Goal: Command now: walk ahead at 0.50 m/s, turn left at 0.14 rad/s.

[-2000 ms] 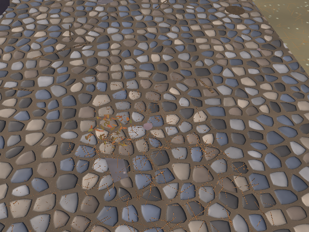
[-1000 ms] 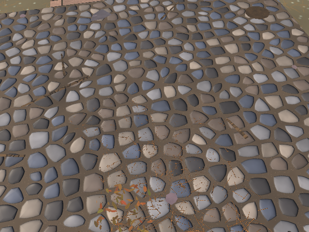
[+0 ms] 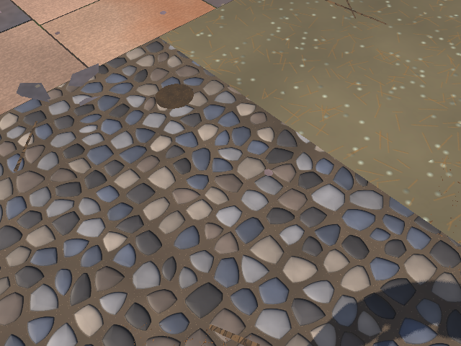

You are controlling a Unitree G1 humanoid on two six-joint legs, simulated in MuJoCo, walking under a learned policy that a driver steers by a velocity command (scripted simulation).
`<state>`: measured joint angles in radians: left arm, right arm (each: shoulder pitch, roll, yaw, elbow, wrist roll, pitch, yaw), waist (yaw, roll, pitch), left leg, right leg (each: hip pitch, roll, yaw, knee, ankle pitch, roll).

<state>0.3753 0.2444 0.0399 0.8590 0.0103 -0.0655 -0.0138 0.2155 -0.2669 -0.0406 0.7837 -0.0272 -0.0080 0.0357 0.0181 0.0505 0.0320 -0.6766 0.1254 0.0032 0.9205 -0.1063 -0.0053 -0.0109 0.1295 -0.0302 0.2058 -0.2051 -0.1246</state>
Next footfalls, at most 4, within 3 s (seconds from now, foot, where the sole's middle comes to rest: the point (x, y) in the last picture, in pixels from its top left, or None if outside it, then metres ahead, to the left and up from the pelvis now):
0.24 left None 0.29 0.11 -0.78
0.78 right None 0.38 -0.06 -0.78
1.04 left None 0.27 0.14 -0.78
1.88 left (175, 293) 0.65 0.25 -0.78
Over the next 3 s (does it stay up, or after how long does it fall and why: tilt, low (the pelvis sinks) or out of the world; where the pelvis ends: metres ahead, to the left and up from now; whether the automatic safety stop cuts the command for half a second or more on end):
stays up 0.94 0.26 -0.02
